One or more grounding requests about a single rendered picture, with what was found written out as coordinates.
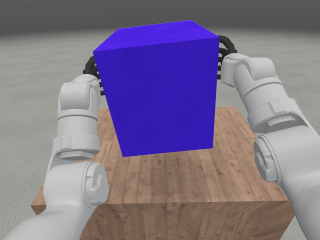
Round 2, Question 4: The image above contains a robot left upper arm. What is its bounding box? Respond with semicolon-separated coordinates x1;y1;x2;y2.
3;160;109;240

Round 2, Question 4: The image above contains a robot right upper arm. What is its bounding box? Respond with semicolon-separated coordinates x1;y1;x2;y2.
253;125;320;240

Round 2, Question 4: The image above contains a robot right hand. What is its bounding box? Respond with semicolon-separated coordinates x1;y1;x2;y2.
217;35;238;80

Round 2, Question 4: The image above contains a right robot forearm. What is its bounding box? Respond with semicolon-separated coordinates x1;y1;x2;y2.
220;53;320;140

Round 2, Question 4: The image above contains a pedestal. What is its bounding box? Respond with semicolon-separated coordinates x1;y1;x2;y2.
30;106;295;240

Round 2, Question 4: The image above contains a robot left hand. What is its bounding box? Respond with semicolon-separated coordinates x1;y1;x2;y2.
83;56;105;96

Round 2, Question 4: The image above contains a carton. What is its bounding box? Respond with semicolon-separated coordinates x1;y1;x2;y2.
93;20;220;157

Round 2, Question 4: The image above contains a left robot forearm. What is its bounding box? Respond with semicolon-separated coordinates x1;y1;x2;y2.
43;74;102;203

